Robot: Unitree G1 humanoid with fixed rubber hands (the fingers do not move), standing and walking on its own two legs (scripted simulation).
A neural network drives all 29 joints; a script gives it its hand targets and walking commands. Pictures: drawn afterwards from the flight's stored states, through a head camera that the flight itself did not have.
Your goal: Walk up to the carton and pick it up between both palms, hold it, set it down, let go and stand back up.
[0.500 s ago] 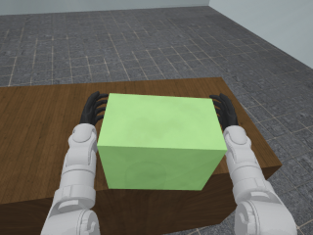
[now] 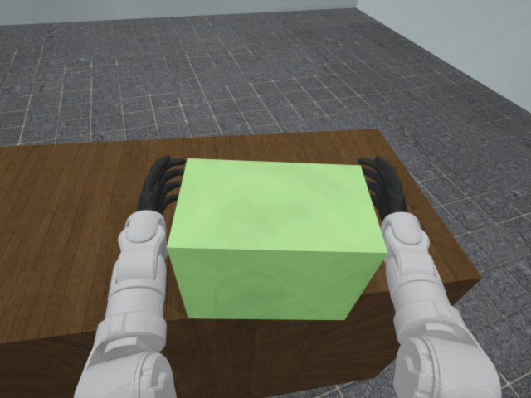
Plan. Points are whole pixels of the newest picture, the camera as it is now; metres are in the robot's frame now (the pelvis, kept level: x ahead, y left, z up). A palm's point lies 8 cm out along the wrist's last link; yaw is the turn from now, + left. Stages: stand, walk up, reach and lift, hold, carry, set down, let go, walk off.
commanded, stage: set down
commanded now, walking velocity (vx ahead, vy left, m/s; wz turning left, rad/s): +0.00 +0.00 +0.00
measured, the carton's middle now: (271, 244) +0.35 +0.01 +0.04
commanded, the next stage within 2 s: none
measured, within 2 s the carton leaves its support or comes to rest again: neither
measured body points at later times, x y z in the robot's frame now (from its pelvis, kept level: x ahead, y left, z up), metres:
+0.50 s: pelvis +0.01 +0.00 +0.00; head +0.02 +0.01 +0.44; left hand +0.40 +0.19 +0.08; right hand +0.41 -0.18 +0.07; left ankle +0.02 +0.12 -0.75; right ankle -0.02 -0.11 -0.75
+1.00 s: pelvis -0.02 -0.01 -0.02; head +0.01 +0.01 +0.43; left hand +0.40 +0.21 +0.08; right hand +0.42 -0.23 +0.09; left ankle +0.02 +0.12 -0.75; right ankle -0.02 -0.11 -0.75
